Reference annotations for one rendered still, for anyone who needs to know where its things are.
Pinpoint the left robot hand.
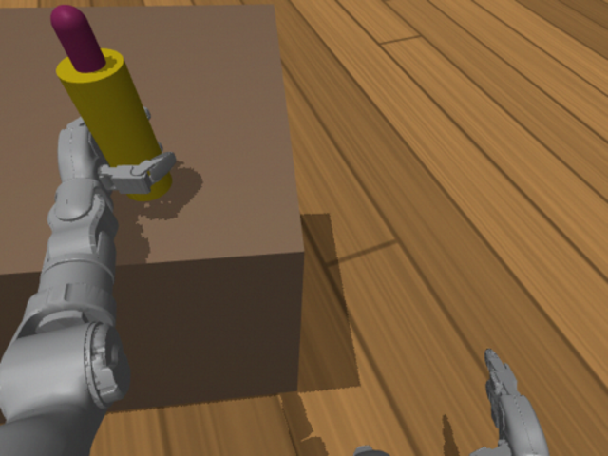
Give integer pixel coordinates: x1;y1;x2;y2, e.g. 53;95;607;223
58;107;176;196

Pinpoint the left robot arm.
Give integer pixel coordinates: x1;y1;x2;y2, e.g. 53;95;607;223
0;178;131;456

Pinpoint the bottle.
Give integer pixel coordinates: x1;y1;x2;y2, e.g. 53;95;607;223
50;5;172;201

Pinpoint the right robot hand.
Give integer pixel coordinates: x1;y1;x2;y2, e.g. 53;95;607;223
469;349;550;456

